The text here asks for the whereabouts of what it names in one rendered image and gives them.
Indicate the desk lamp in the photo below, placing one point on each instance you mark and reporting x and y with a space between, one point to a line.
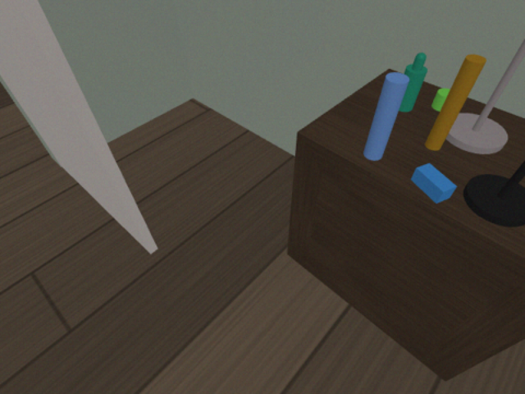
498 199
477 133

